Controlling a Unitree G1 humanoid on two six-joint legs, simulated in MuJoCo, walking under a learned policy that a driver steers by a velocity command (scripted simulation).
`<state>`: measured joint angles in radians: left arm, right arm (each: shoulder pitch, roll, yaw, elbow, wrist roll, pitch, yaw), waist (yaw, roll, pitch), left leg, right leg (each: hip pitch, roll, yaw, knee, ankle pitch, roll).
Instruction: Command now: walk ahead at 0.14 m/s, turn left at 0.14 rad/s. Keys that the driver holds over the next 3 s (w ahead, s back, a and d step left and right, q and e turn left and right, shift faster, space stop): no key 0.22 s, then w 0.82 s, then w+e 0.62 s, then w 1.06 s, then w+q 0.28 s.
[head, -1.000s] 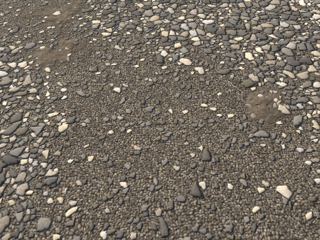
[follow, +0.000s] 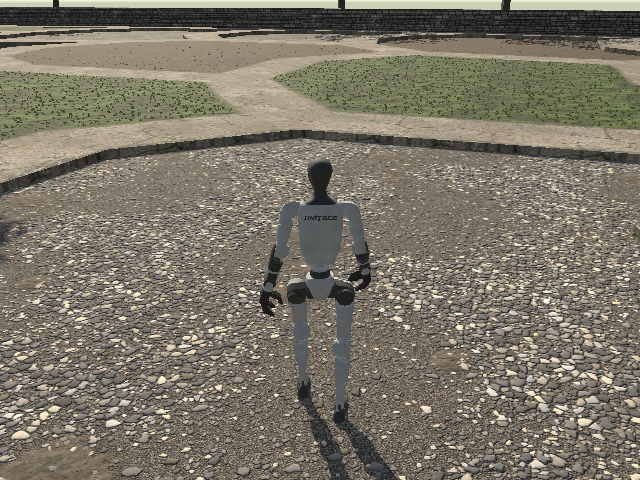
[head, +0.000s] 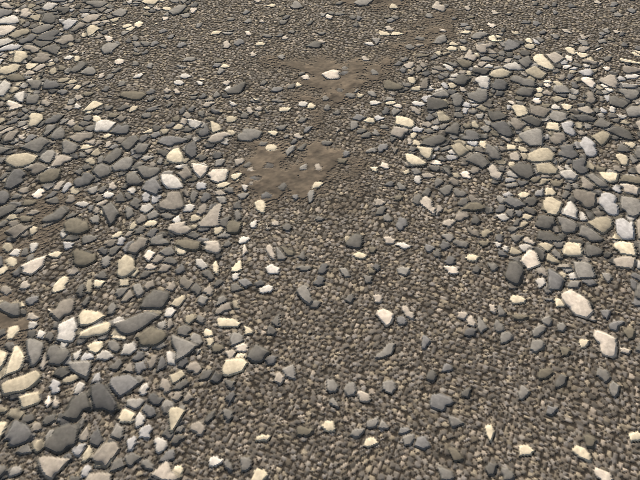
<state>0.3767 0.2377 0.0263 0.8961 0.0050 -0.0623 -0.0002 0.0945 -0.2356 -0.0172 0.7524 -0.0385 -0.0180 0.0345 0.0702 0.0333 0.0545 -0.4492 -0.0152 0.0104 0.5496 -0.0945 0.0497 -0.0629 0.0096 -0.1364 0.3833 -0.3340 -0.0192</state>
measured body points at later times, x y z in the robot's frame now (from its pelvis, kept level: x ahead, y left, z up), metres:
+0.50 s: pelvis +0.07 -0.01 +0.01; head +0.06 -0.02 +0.46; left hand +0.03 +0.25 -0.13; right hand +0.17 -0.27 -0.12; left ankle +0.10 +0.10 -0.69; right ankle +0.03 -0.10 -0.74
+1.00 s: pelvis +0.27 +0.06 +0.01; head +0.29 +0.07 +0.46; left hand +0.32 +0.31 -0.14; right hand +0.30 -0.20 -0.13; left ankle +0.25 +0.13 -0.74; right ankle +0.27 -0.08 -0.66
